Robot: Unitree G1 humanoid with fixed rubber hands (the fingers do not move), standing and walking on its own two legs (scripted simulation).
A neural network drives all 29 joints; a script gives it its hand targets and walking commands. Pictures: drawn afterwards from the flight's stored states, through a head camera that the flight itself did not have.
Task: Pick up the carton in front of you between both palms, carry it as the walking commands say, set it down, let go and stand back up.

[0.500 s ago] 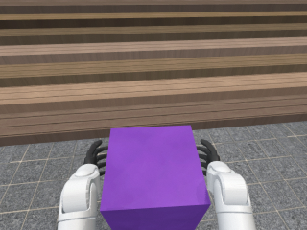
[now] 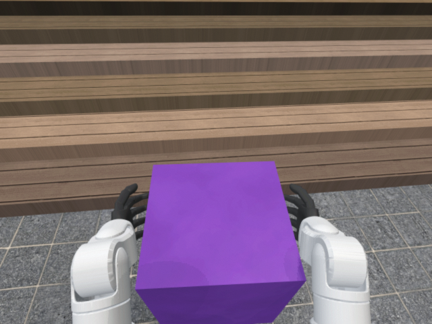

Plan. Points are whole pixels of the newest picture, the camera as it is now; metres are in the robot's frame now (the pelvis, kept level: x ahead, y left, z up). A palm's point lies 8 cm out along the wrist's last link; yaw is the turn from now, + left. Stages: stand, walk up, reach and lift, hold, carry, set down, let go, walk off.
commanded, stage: carry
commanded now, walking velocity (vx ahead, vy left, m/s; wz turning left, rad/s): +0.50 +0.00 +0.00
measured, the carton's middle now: (216, 248) +0.27 +0.01 +0.02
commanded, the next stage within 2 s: none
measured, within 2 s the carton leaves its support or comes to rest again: neither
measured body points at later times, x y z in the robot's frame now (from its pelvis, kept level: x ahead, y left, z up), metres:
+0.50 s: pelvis +0.33 -0.02 +0.00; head +0.35 -0.02 +0.45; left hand +0.61 +0.15 +0.10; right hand +0.63 -0.15 +0.09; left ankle +0.11 +0.07 -0.65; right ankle +0.42 -0.08 -0.72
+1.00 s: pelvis +0.64 +0.03 +0.00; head +0.69 +0.04 +0.44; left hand +1.04 +0.18 +0.13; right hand +1.03 -0.12 +0.13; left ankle +0.72 +0.09 -0.72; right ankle +0.48 -0.08 -0.62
